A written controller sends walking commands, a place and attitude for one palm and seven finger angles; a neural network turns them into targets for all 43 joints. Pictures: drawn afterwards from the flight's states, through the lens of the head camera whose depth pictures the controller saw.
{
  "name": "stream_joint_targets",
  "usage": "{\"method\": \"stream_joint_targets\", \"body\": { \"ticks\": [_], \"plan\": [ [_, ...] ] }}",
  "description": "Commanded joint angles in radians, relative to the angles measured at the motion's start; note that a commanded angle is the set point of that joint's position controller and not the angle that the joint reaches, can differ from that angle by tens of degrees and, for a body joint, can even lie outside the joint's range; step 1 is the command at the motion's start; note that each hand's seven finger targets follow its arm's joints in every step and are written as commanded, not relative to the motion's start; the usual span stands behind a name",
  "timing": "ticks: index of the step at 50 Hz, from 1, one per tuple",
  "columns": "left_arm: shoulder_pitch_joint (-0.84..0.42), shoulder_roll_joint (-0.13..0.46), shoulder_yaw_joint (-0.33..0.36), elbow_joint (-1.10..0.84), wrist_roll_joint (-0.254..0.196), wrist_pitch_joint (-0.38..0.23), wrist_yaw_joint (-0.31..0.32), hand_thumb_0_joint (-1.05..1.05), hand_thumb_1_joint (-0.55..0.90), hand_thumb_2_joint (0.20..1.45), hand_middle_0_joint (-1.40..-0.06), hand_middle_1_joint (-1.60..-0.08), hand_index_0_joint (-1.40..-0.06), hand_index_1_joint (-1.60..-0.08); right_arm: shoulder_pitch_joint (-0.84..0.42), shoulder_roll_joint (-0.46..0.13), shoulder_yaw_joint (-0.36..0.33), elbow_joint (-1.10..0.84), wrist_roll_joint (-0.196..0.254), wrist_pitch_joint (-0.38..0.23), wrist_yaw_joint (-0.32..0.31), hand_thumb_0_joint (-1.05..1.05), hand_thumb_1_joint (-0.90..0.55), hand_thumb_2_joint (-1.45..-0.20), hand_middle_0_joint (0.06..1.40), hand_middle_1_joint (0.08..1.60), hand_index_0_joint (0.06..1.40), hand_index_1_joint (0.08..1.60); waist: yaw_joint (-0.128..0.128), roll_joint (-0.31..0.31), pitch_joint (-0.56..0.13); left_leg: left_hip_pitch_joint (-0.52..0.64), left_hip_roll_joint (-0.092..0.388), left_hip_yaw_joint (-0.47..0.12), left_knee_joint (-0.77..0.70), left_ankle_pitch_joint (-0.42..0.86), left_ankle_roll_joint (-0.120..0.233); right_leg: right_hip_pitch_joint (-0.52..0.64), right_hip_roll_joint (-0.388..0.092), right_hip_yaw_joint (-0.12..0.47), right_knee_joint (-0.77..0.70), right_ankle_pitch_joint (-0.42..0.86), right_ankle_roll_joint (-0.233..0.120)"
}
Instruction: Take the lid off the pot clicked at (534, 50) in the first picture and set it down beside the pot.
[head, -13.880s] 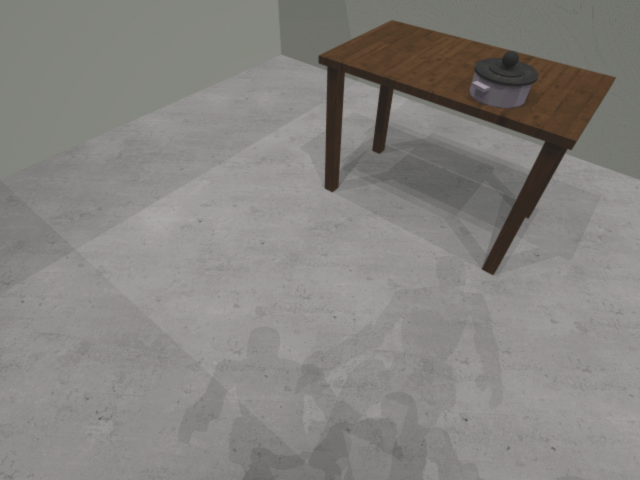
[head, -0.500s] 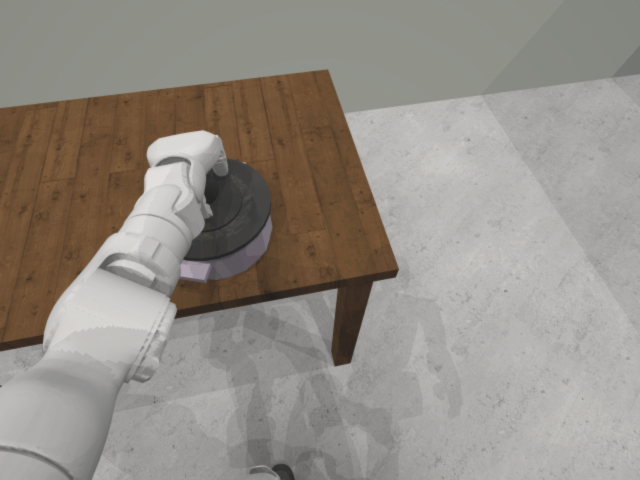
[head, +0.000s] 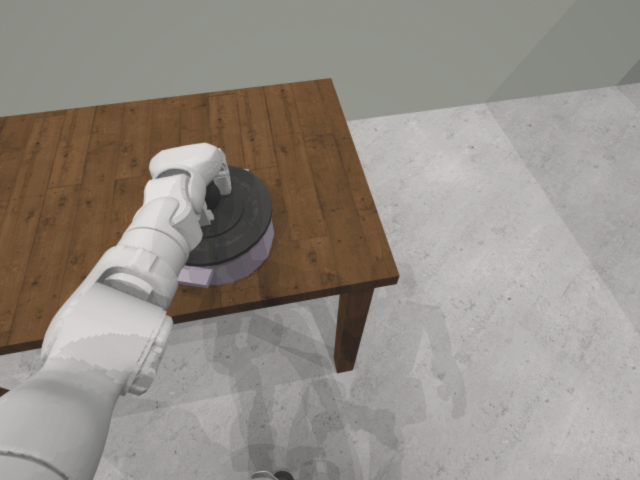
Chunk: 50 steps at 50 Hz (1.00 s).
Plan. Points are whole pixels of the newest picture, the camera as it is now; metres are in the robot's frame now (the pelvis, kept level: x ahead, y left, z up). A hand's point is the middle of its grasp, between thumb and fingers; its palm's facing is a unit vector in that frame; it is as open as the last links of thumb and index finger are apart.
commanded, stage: close the fingers and squeeze the knob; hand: left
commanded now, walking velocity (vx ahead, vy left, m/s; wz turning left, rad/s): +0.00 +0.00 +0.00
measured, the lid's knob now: (204, 195) +0.51 +0.13 +0.02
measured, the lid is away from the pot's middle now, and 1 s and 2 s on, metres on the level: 0.00 0.01 0.01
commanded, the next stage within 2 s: lift the lid straight up in 1.00 s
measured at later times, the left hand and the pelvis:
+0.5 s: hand (203, 201) +0.48 +0.13 +0.04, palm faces -0.39 -0.09 -0.91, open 7.0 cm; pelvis +0.00 +0.00 +0.00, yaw +0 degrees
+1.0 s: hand (199, 205) +0.48 +0.13 +0.04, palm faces -0.40 -0.10 -0.91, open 7.0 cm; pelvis +0.00 +0.00 +0.00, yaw +0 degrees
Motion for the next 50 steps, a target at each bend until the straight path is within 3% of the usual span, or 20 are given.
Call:
{"method": "stream_joint_targets", "body": {
  "ticks": [1, 2, 6, 7, 9, 12, 15, 16, 19, 21, 22, 24, 26, 27, 32, 36, 41, 46, 47, 50],
  "plan": [
    [-0.512, 0.188, 0.040, -0.140, 0.024, 0.001, 0.039, 0.000, 0.367, 0.752, -0.699, -1.081, -0.699, -1.081, 0.083, -0.156, -0.039, -0.053, 0.006, -0.018, -0.008, 0.000, -0.900, -0.900, 0.200, 0.300, 0.200, 0.300, -0.039, -0.087, -0.402, 0.464, -0.018, -0.045, 0.020, 0.307, 0.038, -0.069, 0.036, -0.015, -0.081, 0.451, -0.007],
    [-0.528, 0.227, 0.061, -0.148, 0.030, 0.002, 0.043, 0.000, 0.381, 0.739, -0.708, -1.081, -0.708, -1.081, 0.082, -0.164, -0.037, -0.051, 0.006, -0.016, -0.012, 0.000, -0.900, -0.900, 0.200, 0.300, 0.200, 0.300, -0.037, -0.080, -0.414, 0.459, -0.019, -0.047, 0.017, 0.291, 0.035, -0.063, 0.035, -0.011, -0.079, 0.442, -0.006],
    [-0.541, 0.150, 0.012, -0.159, 0.019, 0.004, 0.033, 0.000, 0.442, 0.678, -0.748, -1.077, -0.748, -1.077, 0.073, -0.150, -0.038, -0.059, 0.004, -0.021, -0.010, 0.000, -0.900, -0.900, 0.200, 0.300, 0.200, 0.300, -0.038, -0.028, -0.435, 0.492, -0.020, -0.046, 0.024, 0.316, 0.036, -0.080, 0.034, -0.012, -0.077, 0.444, -0.011],
    [-0.539, 0.190, 0.036, -0.154, 0.026, 0.003, 0.032, 0.000, 0.458, 0.661, -0.758, -1.075, -0.758, -1.075, 0.082, -0.159, -0.037, -0.052, 0.004, -0.019, -0.010, 0.000, -0.900, -0.900, 0.200, 0.300, 0.200, 0.300, -0.037, -0.033, -0.431, 0.495, -0.016, -0.052, 0.027, 0.309, 0.033, -0.089, 0.036, -0.015, -0.073, 0.435, -0.011],
    [-0.561, 0.206, 0.046, -0.184, 0.028, 0.001, 0.033, 0.000, 0.491, 0.624, -0.779, -1.071, -0.779, -1.071, 0.081, -0.157, -0.038, -0.056, 0.002, -0.019, -0.010, 0.000, -0.900, -0.900, 0.200, 0.300, 0.200, 0.300, -0.032, -0.025, -0.466, 0.502, -0.018, -0.049, 0.030, 0.319, 0.034, -0.068, 0.035, -0.010, -0.070, 0.451, -0.009],
    [-0.554, 0.177, 0.031, -0.208, 0.025, -0.010, 0.028, 0.000, 0.544, 0.560, -0.812, -1.061, -0.812, -1.061, 0.080, -0.155, -0.042, -0.060, 0.001, -0.019, -0.011, 0.000, -0.900, -0.900, 0.200, 0.300, 0.200, 0.300, -0.033, -0.020, -0.489, 0.531, -0.015, -0.056, 0.035, 0.347, 0.032, -0.074, 0.036, -0.015, -0.065, 0.465, -0.011],
    [-0.521, 0.150, 0.014, -0.149, 0.022, -0.001, 0.031, 0.000, 0.603, 0.481, -0.845, -1.049, -0.845, -1.049, 0.085, -0.154, -0.041, -0.053, 0.002, -0.018, -0.007, 0.000, -0.900, -0.900, 0.200, 0.300, 0.200, 0.300, -0.042, -0.064, -0.425, 0.487, -0.017, -0.051, 0.031, 0.313, 0.034, -0.087, 0.039, -0.018, -0.076, 0.438, -0.008],
    [-0.538, 0.167, 0.035, -0.157, 0.017, -0.003, 0.031, 0.000, 0.624, 0.451, -0.856, -1.044, -0.856, -1.044, 0.082, -0.157, -0.042, -0.053, 0.002, -0.016, -0.009, 0.000, -0.900, -0.900, 0.200, 0.300, 0.200, 0.300, -0.040, -0.084, -0.426, 0.480, -0.014, -0.055, 0.027, 0.327, 0.036, -0.079, 0.036, -0.018, -0.070, 0.452, -0.009],
    [-0.540, 0.206, 0.056, -0.175, 0.021, -0.002, 0.043, 0.000, 0.699, 0.336, -0.892, -1.027, -0.892, -1.027, 0.084, -0.158, -0.040, -0.055, 0.002, -0.016, -0.011, 0.000, -0.900, -0.900, 0.200, 0.300, 0.200, 0.300, -0.028, -0.051, -0.472, 0.494, -0.021, -0.052, 0.027, 0.326, 0.032, -0.054, 0.035, -0.011, -0.068, 0.462, -0.010],
    [-0.543, 0.118, 0.003, -0.210, 0.014, -0.009, 0.033, 0.000, 0.616, 0.428, -0.846, -1.033, -0.838, -1.030, 0.078, -0.147, -0.046, -0.061, 0.002, -0.019, -0.007, 0.000, -0.900, -0.900, 0.200, 0.300, 0.200, 0.300, -0.031, -0.037, -0.483, 0.534, -0.015, -0.058, 0.029, 0.376, 0.033, -0.073, 0.037, -0.017, -0.067, 0.476, -0.013],
    [-0.545, 0.140, 0.016, -0.222, 0.021, -0.013, 0.036, 0.000, 0.593, 0.455, -0.834, -1.034, -0.823, -1.030, 0.083, -0.151, -0.050, -0.056, -0.002, -0.018, -0.004, 0.000, -0.900, -0.900, 0.200, 0.300, 0.200, 0.300, -0.028, -0.006, -0.484, 0.559, -0.014, -0.058, 0.032, 0.378, 0.032, -0.084, 0.038, -0.018, -0.073, 0.474, -0.012],
    [-0.508, 0.190, 0.050, -0.193, 0.029, -0.011, 0.041, 0.000, 0.571, 0.481, -0.821, -1.035, -0.806, -1.028, 0.083, -0.155, -0.045, -0.057, -0.001, -0.015, -0.004, 0.000, -0.900, -0.900, 0.200, 0.300, 0.200, 0.300, -0.021, -0.030, -0.475, 0.533, -0.017, -0.056, 0.031, 0.368, 0.031, -0.062, 0.040, -0.016, -0.072, 0.481, -0.014],
    [-0.514, 0.171, 0.043, -0.197, 0.018, -0.010, 0.042, 0.000, 0.571, 0.490, -0.819, -1.035, -0.802, -1.027, 0.072, -0.149, -0.043, -0.062, -0.001, -0.013, -0.006, 0.000, -0.900, -0.900, 0.200, 0.300, 0.200, 0.300, -0.021, -0.045, -0.463, 0.510, -0.020, -0.052, 0.024, 0.360, 0.035, -0.053, 0.037, -0.012, -0.077, 0.483, -0.013],
    [-0.536, 0.222, 0.074, -0.226, 0.024, -0.014, 0.050, 0.000, 0.575, 0.492, -0.820, -1.034, -0.802, -1.026, 0.076, -0.156, -0.044, -0.060, 0.000, -0.012, -0.007, 0.000, -0.900, -0.900, 0.200, 0.300, 0.200, 0.300, -0.017, -0.040, -0.474, 0.523, -0.017, -0.055, 0.021, 0.355, 0.033, -0.045, 0.036, -0.012, -0.077, 0.483, -0.012],
    [-0.512, 0.189, 0.049, -0.234, 0.031, -0.007, 0.059, 0.000, 0.615, 0.505, -0.833, -1.039, -0.815, -1.026, 0.065, -0.150, -0.046, -0.068, 0.002, -0.011, -0.008, 0.000, -0.900, -0.900, 0.200, 0.300, 0.200, 0.300, -0.015, -0.033, -0.468, 0.536, -0.018, -0.052, 0.012, 0.361, 0.032, -0.038, 0.038, -0.014, -0.084, 0.489, -0.014],
    [-0.528, 0.148, 0.015, -0.195, 0.018, 0.008, 0.055, 0.000, 0.655, 0.525, -0.849, -1.046, -0.831, -1.031, 0.055, -0.148, -0.041, -0.062, 0.008, -0.012, -0.010, 0.000, -0.900, -0.900, 0.200, 0.300, 0.200, 0.300, -0.031, -0.047, -0.412, 0.507, -0.015, -0.049, 0.002, 0.314, 0.035, -0.061, 0.035, -0.013, -0.093, 0.438, -0.012],
    [-0.528, 0.206, 0.061, -0.206, 0.007, 0.007, 0.049, 0.000, 0.713, 0.551, -0.868, -1.056, -0.847, -1.041, 0.050, -0.151, -0.034, -0.072, 0.007, -0.015, -0.016, 0.000, -0.900, -0.900, 0.200, 0.300, 0.200, 0.300, -0.015, -0.046, -0.463, 0.503, -0.020, -0.047, 0.004, 0.309, 0.036, -0.019, 0.030, -0.005, -0.088, 0.454, -0.012],
    [-0.511, 0.189, 0.043, -0.215, 0.018, -0.008, 0.033, 0.000, 0.771, 0.578, -0.890, -1.068, -0.866, -1.053, 0.059, -0.148, -0.037, -0.073, 0.005, -0.016, -0.018, 0.000, -0.900, -0.900, 0.200, 0.300, 0.200, 0.300, -0.022, -0.063, -0.471, 0.513, -0.023, -0.042, 0.019, 0.354, 0.039, -0.018, 0.033, -0.005, -0.084, 0.508, -0.010],
    [-0.507, 0.234, 0.073, -0.202, 0.026, -0.010, 0.037, 0.000, 0.782, 0.583, -0.894, -1.071, -0.871, -1.055, 0.064, -0.156, -0.038, -0.067, 0.004, -0.014, -0.020, 0.000, -0.900, -0.900, 0.200, 0.300, 0.200, 0.300, -0.021, -0.057, -0.461, 0.510, -0.021, -0.046, 0.018, 0.340, 0.036, -0.025, 0.033, -0.006, -0.082, 0.493, -0.009],
    [-0.536, 0.162, 0.013, -0.228, 0.025, -0.009, 0.038, 0.000, 0.813, 0.599, -0.908, -1.078, -0.884, -1.062, 0.064, -0.150, -0.041, -0.067, 0.006, -0.017, -0.016, 0.000, -0.900, -0.900, 0.200, 0.300, 0.200, 0.300, -0.030, -0.032, -0.440, 0.528, -0.017, -0.047, 0.012, 0.331, 0.034, -0.058, 0.036, -0.014, -0.085, 0.460, -0.011]
  ]
}}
